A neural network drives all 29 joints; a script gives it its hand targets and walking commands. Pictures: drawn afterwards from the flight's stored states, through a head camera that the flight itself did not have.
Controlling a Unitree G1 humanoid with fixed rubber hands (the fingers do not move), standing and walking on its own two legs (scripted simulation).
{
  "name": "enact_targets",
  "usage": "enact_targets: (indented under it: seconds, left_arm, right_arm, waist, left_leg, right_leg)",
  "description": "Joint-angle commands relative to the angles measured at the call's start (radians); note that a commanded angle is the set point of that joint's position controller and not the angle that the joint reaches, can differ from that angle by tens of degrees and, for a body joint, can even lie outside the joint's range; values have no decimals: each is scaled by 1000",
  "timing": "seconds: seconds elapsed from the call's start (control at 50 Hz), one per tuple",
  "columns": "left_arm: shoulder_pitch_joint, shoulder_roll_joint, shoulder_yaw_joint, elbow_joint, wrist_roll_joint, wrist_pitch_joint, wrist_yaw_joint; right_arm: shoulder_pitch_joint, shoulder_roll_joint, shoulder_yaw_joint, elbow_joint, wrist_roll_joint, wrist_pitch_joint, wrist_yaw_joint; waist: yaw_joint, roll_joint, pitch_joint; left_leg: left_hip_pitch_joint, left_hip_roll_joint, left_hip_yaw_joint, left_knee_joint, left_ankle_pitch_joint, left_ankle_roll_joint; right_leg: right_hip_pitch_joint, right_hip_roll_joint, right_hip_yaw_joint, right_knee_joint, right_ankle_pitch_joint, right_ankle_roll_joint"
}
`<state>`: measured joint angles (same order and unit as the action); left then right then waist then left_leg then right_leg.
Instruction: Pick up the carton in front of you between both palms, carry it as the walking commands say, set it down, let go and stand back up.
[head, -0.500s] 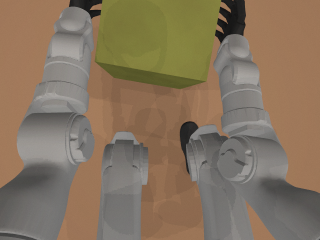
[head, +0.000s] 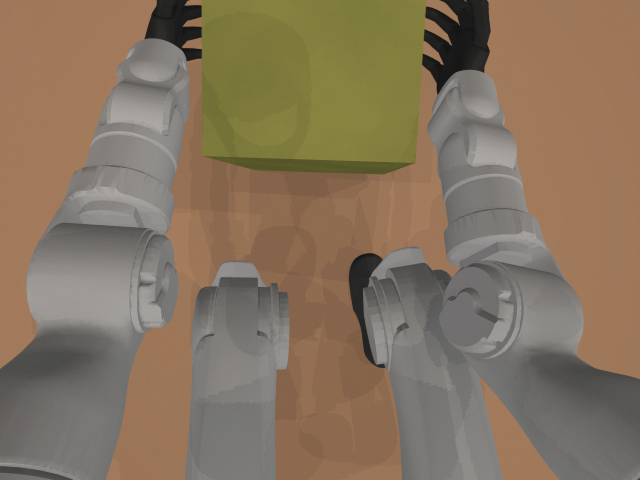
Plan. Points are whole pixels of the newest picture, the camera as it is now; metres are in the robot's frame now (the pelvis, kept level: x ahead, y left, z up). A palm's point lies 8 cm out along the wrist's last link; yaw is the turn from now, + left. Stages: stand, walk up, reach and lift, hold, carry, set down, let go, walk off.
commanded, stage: set down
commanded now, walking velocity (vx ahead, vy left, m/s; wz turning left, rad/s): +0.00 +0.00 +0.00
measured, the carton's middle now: (317, 87) +0.52 -0.02 -0.24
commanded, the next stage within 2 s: let go in 1.96 s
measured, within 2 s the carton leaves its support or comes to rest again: rests again in 0.44 s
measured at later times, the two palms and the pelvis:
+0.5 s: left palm (183, 47) +0.54 +0.13 -0.17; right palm (469, 84) +0.50 -0.17 -0.16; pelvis +0.00 +0.00 +0.00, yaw -1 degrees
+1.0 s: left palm (119, 40) +0.55 +0.20 -0.18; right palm (469, 101) +0.49 -0.19 -0.18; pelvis +0.00 +0.00 -0.01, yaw +0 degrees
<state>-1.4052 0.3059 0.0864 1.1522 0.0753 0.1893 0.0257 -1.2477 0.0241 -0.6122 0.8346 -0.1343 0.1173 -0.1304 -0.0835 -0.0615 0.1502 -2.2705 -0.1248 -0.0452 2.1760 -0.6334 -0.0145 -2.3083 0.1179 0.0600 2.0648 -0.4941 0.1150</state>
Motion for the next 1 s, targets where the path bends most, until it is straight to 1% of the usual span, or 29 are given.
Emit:
enact_targets:
  seconds: [0.0, 0.14, 0.24, 0.36, 0.46, 0.52, 0.56, 0.58, 0.6, 0.62, 0.64, 0.66, 0.68, 0.7, 0.72, 0.76, 0.78, 0.82, 0.84, 0.86, 0.92, 0.96, 0.98]
  left_arm:
    - [-458, -702, -127, -129, -27, -73, -209]
    - [-389, -640, -58, -68, 28, -66, -208]
    - [-346, -592, -30, -35, 64, -59, -201]
    - [-302, -530, -2, -2, 99, -54, -188]
    - [-273, -483, 16, 28, 118, -54, -176]
    - [-265, -440, 21, 32, 118, -63, -164]
    - [-243, -354, 33, 34, 120, -74, -140]
    - [-231, -279, 41, 30, 118, -85, -122]
    - [-213, -165, 56, 28, 114, -99, -94]
    - [-187, 20, 86, 21, 104, -117, -55]
    - [-172, 190, 99, 16, 87, -138, -12]
    - [-219, 247, 82, -2, 53, -154, 14]
    - [-242, 260, 43, -12, -1, -167, 24]
    - [-252, 253, -1, -25, -54, -178, 25]
    - [-269, 232, -46, -49, -106, -185, 19]
    - [-327, 195, -132, -132, -192, -196, -1]
    - [-342, 187, -169, -156, -225, -197, -11]
    - [-337, 206, -202, -149, -275, -187, -25]
    - [-319, 212, -203, -131, -287, -178, -29]
    - [-312, 226, -198, -121, -289, -170, -31]
    - [-278, 261, -153, -90, -273, -153, -39]
    - [-250, 281, -117, -108, -251, -145, -37]
    - [-236, 290, -101, -139, -241, -140, -34]
  right_arm:
    - [-384, 723, 312, 156, 9, 70, 218]
    - [-391, 662, 288, 156, 7, 57, 227]
    - [-376, 599, 263, 177, 5, 52, 231]
    - [-358, 520, 236, 206, 3, 47, 232]
    - [-363, 463, 233, 202, 15, 37, 230]
    - [-363, 426, 245, 183, 34, 26, 222]
    - [-330, 340, 236, 172, 47, 9, 201]
    - [-294, 268, 225, 170, 53, -4, 182]
    - [-233, 151, 197, 183, 55, -21, 151]
    - [-158, -24, 156, 189, 61, -47, 107]
    - [-110, -188, 142, 193, 87, -75, 59]
    - [-128, -230, 170, 186, 132, -96, 30]
    - [-137, -228, 217, 192, 186, -109, 17]
    - [-145, -221, 257, 183, 233, -119, 10]
    - [-152, -237, 277, 173, 259, -129, 4]
    - [-163, -274, 303, 157, 289, -142, -6]
    - [-160, -279, 315, 154, 304, -146, -10]
    - [-156, -291, 329, 145, 328, -147, -17]
    - [-150, -289, 333, 138, 336, -146, -19]
    - [-141, -288, 336, 135, 348, -139, -22]
    - [-122, -278, 343, 107, 347, -120, -31]
    - [-120, -279, 345, 25, 338, -113, -45]
    - [-110, -281, 347, -33, 334, -110, -55]
  waist:
    - [61, 158, -814]
    - [90, 119, -741]
    - [102, 115, -694]
    - [109, 110, -644]
    - [120, 102, -619]
    - [125, 95, -621]
    - [124, 93, -632]
    - [122, 91, -640]
    - [114, 95, -649]
    - [105, 101, -666]
    - [99, 117, -700]
    - [97, 137, -753]
    - [88, 139, -775]
    - [72, 148, -786]
    - [45, 167, -805]
    - [-9, 215, -857]
    - [-28, 237, -887]
    - [-49, 256, -918]
    - [-53, 257, -920]
    - [-47, 260, -920]
    - [-22, 231, -929]
    - [-12, 209, -1023]
    - [-8, 201, -1118]
  left_leg:
    - [333, 8, 38, -263, 244, 41]
    - [299, 14, 24, -256, 251, 56]
    - [300, 20, 16, -256, 252, 59]
    - [315, 26, 6, -258, 244, 61]
    - [323, 31, -1, -256, 241, 63]
    - [334, 37, -5, -250, 258, 62]
    - [353, 49, -8, -245, 283, 59]
    - [364, 57, -10, -241, 301, 56]
    - [377, 69, -11, -237, 319, 51]
    - [398, 80, -8, -230, 337, 41]
    - [424, 90, -8, -225, 355, 32]
    - [443, 97, -14, -216, 374, 25]
    - [445, 102, -19, -210, 380, 24]
    - [446, 106, -24, -204, 382, 25]
    - [460, 108, -29, -193, 396, 24]
    - [504, 116, -37, -169, 425, 18]
    - [529, 120, -38, -164, 432, 14]
    - [561, 125, -37, -168, 416, 9]
    - [570, 127, -35, -176, 411, 7]
    - [561, 125, -29, -180, 376, 5]
    - [521, 121, -7, -201, 295, 8]
    - [550, 115, 8, -213, 298, 11]
    - [594, 109, 16, -221, 320, 12]
  right_leg:
    - [477, 37, -141, -51, 182, -63]
    - [439, 39, -134, -46, 176, -59]
    - [399, 38, -132, -42, 156, -59]
    - [360, 33, -131, -34, 127, -55]
    - [346, 28, -130, -25, 118, -49]
    - [355, 21, -130, -17, 133, -40]
    - [370, 12, -133, -9, 156, -31]
    - [387, 4, -134, -3, 174, -25]
    - [406, -6, -136, 1, 192, -18]
    - [426, -16, -138, 3, 210, -12]
    - [440, -25, -142, 6, 230, -5]
    - [447, -30, -143, 13, 259, -1]
    - [451, -35, -142, 18, 274, -3]
    - [463, -38, -136, 20, 288, -11]
    - [472, -41, -131, 24, 308, -20]
    - [466, -47, -132, 33, 336, -38]
    - [468, -50, -134, 32, 344, -44]
    - [480, -58, -142, 23, 340, -51]
    - [487, -60, -146, 14, 340, -50]
    - [498, -65, -145, 4, 317, -51]
    - [561, -70, -145, -22, 282, -46]
    - [647, -65, -148, -38, 307, -42]
    - [711, -61, -152, -50, 336, -41]
